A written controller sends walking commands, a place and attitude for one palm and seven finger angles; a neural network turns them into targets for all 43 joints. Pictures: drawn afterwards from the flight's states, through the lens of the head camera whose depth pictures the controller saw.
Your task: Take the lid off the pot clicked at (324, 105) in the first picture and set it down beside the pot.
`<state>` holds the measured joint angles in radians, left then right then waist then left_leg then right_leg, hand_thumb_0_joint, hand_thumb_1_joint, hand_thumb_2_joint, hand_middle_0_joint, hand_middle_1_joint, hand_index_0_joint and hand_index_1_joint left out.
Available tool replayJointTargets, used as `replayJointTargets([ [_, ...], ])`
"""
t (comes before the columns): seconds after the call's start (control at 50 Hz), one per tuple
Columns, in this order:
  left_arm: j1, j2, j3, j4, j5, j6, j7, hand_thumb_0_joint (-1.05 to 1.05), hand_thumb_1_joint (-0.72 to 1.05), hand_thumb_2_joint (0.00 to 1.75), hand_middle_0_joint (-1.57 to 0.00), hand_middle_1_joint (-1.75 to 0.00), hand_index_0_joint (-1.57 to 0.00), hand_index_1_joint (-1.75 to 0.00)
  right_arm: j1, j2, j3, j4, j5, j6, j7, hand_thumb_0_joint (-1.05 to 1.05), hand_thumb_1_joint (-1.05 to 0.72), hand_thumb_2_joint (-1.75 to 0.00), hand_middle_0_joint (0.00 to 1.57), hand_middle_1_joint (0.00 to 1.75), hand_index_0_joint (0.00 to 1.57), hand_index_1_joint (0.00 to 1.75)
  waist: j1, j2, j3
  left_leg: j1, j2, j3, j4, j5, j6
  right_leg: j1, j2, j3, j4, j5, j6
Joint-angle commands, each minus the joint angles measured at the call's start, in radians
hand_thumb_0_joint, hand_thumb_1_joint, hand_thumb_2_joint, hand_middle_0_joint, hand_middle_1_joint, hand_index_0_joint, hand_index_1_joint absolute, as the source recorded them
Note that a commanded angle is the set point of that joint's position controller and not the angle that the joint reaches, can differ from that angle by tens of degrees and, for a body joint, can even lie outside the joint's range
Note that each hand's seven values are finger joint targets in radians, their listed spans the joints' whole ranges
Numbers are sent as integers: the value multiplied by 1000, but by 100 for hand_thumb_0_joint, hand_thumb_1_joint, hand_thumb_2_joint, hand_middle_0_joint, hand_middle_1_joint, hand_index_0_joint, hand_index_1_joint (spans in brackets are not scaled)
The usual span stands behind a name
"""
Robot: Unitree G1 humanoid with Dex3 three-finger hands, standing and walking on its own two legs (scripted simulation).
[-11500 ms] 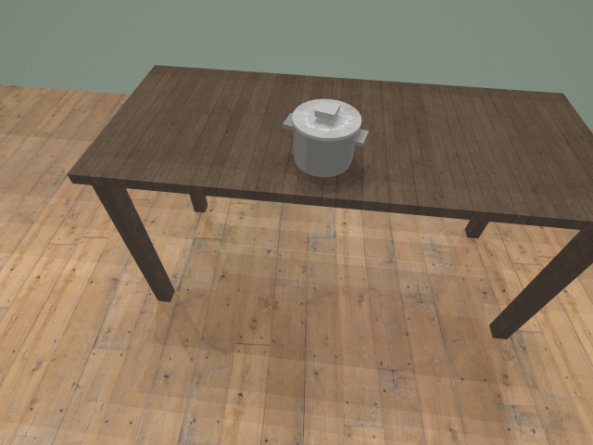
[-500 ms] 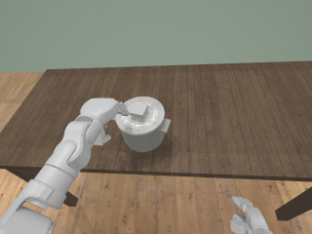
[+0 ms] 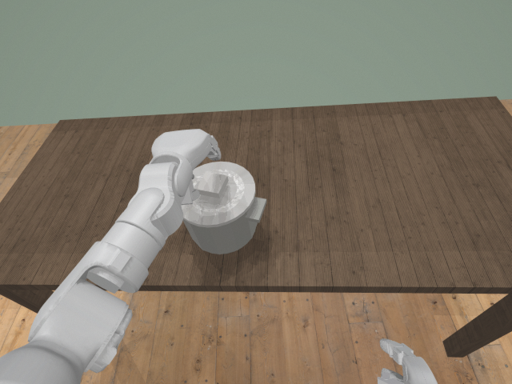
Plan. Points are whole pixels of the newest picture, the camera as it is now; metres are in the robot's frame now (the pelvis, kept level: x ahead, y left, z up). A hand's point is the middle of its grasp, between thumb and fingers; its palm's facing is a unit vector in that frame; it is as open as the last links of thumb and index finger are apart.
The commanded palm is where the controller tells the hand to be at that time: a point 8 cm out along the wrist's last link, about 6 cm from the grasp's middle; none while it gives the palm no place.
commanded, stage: move the open hand above the knob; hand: left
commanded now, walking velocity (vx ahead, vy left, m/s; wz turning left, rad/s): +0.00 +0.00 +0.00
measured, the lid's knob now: (212, 184) +0.46 +0.10 +0.03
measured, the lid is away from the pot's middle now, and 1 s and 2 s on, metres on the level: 0.00 0.00 0.00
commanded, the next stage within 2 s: lower the open fingers around the knob in 1.34 s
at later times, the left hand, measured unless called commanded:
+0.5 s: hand (201, 169) +0.43 +0.10 +0.11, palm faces -0.25 -0.03 -0.97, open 10.1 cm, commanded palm +0.42 +0.11 +0.17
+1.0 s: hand (200, 168) +0.44 +0.11 +0.10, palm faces -0.26 -0.04 -0.96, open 10.1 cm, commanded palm +0.42 +0.11 +0.17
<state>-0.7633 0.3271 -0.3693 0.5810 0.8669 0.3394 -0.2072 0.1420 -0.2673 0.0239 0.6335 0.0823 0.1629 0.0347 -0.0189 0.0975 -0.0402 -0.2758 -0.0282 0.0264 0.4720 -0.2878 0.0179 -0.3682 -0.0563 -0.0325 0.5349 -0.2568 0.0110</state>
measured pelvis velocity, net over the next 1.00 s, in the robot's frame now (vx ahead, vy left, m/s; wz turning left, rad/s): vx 0.00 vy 0.01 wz -0.02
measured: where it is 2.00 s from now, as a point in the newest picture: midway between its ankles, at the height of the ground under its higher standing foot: outside the picture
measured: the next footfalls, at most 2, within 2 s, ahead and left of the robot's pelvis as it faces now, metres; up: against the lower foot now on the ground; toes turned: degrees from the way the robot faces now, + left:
none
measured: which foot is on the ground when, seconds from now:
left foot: down 0.00-1.00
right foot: down 0.00-1.00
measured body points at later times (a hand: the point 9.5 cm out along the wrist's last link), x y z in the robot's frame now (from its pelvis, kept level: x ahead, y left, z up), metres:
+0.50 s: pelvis -0.01 +0.00 +0.00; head +0.02 -0.05 +0.45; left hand +0.44 +0.10 +0.16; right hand +0.13 -0.25 -0.13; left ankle -0.03 +0.11 -0.74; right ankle +0.01 -0.13 -0.74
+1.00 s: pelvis +0.00 +0.01 +0.00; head +0.02 -0.03 +0.45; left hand +0.45 +0.11 +0.16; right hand +0.11 -0.24 -0.14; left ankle -0.03 +0.11 -0.74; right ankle +0.01 -0.13 -0.74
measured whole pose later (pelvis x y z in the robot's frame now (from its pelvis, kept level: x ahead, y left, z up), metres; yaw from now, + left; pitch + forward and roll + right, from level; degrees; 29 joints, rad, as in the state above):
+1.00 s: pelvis +0.00 +0.01 +0.00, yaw -1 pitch +6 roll +1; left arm -0.84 0.29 -0.34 0.73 0.88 0.26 -0.19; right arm 0.20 -0.27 0.01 0.67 0.07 0.14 0.00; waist -0.04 0.09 -0.06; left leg -0.27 -0.03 0.05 0.45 -0.28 0.03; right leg -0.37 -0.06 -0.01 0.50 -0.23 0.03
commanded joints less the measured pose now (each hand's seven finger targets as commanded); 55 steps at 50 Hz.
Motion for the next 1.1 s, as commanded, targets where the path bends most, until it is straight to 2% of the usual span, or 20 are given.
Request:
replayJointTargets([
  [0.0,-614,170,69,-380,31,-45,-6,0,-29,138,-82,-8,-82,-8,-97,-87,-47,-156,-10,-48,-12,0,-90,-90,20,30,20,30,-36,-99,-520,161,-10,-30,4,410,42,263,33,4,-10,462,-39],
  [0.02,-631,258,145,-342,37,-54,2,0,-29,138,-82,-8,-82,-8,-79,-89,-47,-142,-11,-56,-23,0,-90,-90,20,30,20,30,-31,-107,-519,148,-12,-32,7,402,45,286,33,8,-8,477,-40],
  [0.08,-557,341,253,-130,25,-64,36,0,-29,138,-82,-8,-82,-8,-31,-97,-27,-91,-8,-59,-53,0,-90,-90,20,30,20,30,-16,-214,-420,45,-11,-17,-23,327,42,308,29,10,-31,458,-31],
  [0.14,-457,154,125,34,21,-37,55,0,-29,138,-82,-8,-82,-8,-53,-84,-20,-84,0,-54,-49,0,-90,-90,20,30,20,30,-12,-208,-302,-5,-7,4,-43,282,28,237,26,-3,-33,410,-27],
  [0.16,-429,139,122,55,22,-30,56,0,-29,138,-82,-8,-82,-8,-51,-90,-25,-85,1,-52,-41,0,-90,-90,20,30,20,30,-8,-217,-297,-4,-3,6,-40,289,26,226,27,-6,-30,413,-28],
  [0.2,-393,105,94,-27,24,-29,41,0,-29,138,-82,-8,-82,-8,-81,-92,-32,-124,-1,-48,-22,0,-90,-90,20,30,20,30,3,-169,-374,31,-6,7,-30,337,26,261,24,1,-17,459,-33],
  [0.24,-453,71,43,-115,27,-33,19,0,-29,138,-82,-8,-82,-8,-97,-89,-41,-143,-1,-41,-14,0,-90,-90,20,30,20,30,-16,-145,-418,66,-8,4,-14,372,34,262,24,3,-13,491,-35],
  [0.32,-602,271,182,-158,32,-55,16,0,-29,138,-82,-8,-82,-8,-70,-96,-39,-128,-3,-45,-45,0,-90,-90,20,30,20,30,-23,-181,-426,53,-11,-3,-32,291,48,293,25,17,-38,432,-29],
  [0.38,-640,278,194,-163,27,-82,38,0,-29,138,-82,-8,-82,-8,-51,-88,-37,-113,-3,-62,-63,0,-90,-90,20,30,20,30,-23,-175,-412,57,-6,-7,-46,271,50,277,23,17,-51,388,-30],
  [0.48,-513,97,75,74,26,-55,45,0,-29,138,-82,-8,-82,-8,-42,-96,-35,-84,4,-52,-53,0,-90,-90,20,30,20,30,-33,-183,-276,22,3,2,-65,198,32,153,31,-6,-63,269,-34],
  [0.52,-570,65,38,33,20,-53,35,0,-29,138,-82,-8,-82,-8,-46,-97,-42,-92,2,-51,-46,0,-90,-90,20,30,20,30,-41,-159,-314,49,2,-3,-62,184,32,146,32,-6,-57,247,-34],
  [0.6,-686,199,128,-176,13,-106,32,0,-29,138,-82,-8,-82,-8,-47,-90,-48,-120,-13,-81,-58,0,-90,-90,20,30,20,30,-35,-98,-505,144,-5,-19,-34,291,46,241,28,14,-40,361,-38],
  [0.68,-572,227,177,90,31,-84,51,0,-29,138,-82,-8,-82,-8,-5,-104,-35,-64,-2,-61,-65,0,-90,-90,20,30,20,30,-31,-225,-311,20,7,-12,-66,228,37,186,33,-4,-62,298,-35],
  [0.72,-588,142,110,121,29,-70,60,0,-29,138,-82,-8,-82,-8,-20,-99,-32,-69,0,-60,-61,0,-90,-90,20,30,20,30,-31,-202,-266,12,6,-9,-77,186,33,143,35,-11,-61,241,-35],
  [0.74,-586,135,110,128,28,-66,63,0,-29,138,-82,-8,-82,-8,-16,-102,-36,-68,-1,-60,-59,0,-90,-90,20,30,20,30,-33,-196,-268,22,8,-7,-74,194,32,132,35,-13,-59,242,-37],
  [0.82,-616,125,94,-71,20,-91,51,0,-29,138,-82,-8,-82,-8,-35,-91,-49,-112,-14,-76,-47,0,-90,-90,20,30,20,30,-24,-100,-459,131,2,-20,-42,325,39,211,29,4,-34,361,-43],
  [0.88,-560,216,172,-62,30,-90,52,0,-29,138,-82,-8,-82,-8,-21,-101,-47,-106,-15,-68,-45,0,-90,-90,20,30,20,30,-16,-157,-444,101,8,-26,-44,359,38,241,32,0,-41,397,-43],
  [0.92,-551,147,115,-13,33,-74,55,0,-29,138,-82,-8,-82,-8,-25,-94,-41,-98,-8,-64,-43,0,-90,-90,20,30,20,30,-23,-167,-365,73,8,-16,-54,326,38,200,36,-10,-46,373,-42],
  [0.96,-542,157,126,4,33,-61,61,0,-29,138,-82,-8,-82,-8,-24,-102,-42,-88,-5,-59,-41,0,-90,-90,20,30,20,30,-21,-182,-334,64,13,-11,-59,308,35,179,38,-12,-50,355,-40],
  [1.08,-512,155,125,-192,23,-71,48,0,-29,138,-82,-8,-82,-8,-51,-91,-53,-127,-12,-69,-25,0,-90,-90,20,30,20,30,-9,-119,-466,155,14,-33,-21,479,40,237,30,-4,-32,460,-45],
])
